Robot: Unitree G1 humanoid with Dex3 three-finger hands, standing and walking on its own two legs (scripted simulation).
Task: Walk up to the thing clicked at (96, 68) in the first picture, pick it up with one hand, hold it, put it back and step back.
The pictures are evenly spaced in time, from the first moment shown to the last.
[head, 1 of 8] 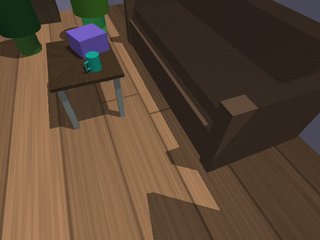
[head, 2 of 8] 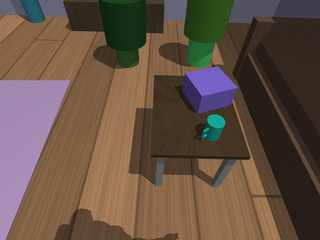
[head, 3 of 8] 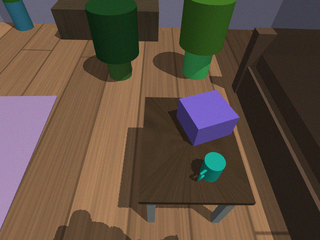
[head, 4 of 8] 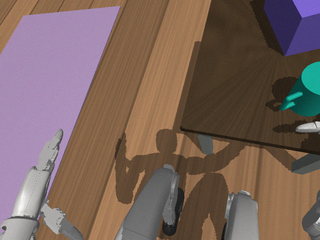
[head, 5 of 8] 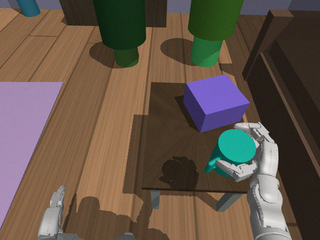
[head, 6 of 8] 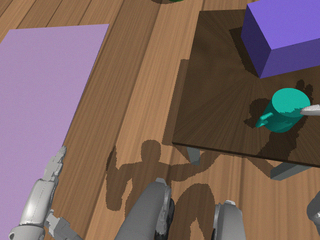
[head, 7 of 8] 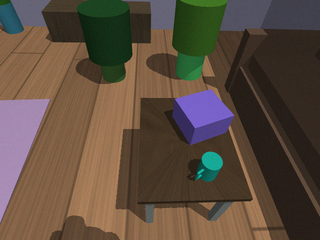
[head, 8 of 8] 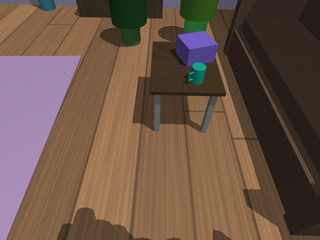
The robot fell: no
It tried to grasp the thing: yes
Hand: right
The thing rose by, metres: 0.27
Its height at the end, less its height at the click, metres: +0.00
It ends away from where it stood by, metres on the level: 0.01
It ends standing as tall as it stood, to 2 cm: yes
